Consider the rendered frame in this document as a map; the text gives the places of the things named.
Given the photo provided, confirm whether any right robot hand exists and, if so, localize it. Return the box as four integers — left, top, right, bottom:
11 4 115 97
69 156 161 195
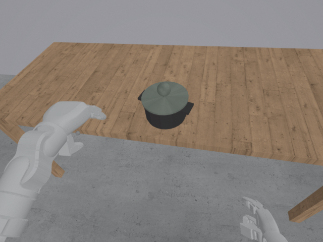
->
240 197 280 242

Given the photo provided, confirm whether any left robot forearm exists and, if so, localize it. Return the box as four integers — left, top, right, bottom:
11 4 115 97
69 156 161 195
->
0 122 67 242

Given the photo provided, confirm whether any pot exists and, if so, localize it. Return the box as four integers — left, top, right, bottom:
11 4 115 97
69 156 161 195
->
138 91 194 130

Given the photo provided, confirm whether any table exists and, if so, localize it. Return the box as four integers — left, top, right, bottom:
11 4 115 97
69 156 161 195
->
0 42 323 223

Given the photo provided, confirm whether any lid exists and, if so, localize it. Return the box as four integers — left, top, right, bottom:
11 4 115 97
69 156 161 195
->
141 81 189 115

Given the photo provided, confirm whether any right robot forearm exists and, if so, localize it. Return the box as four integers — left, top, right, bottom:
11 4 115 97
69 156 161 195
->
262 231 288 242

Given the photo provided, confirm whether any left robot hand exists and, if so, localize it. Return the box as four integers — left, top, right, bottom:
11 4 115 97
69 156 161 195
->
42 101 106 156

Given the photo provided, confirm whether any knob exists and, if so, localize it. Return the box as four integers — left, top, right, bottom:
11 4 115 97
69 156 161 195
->
157 82 171 96

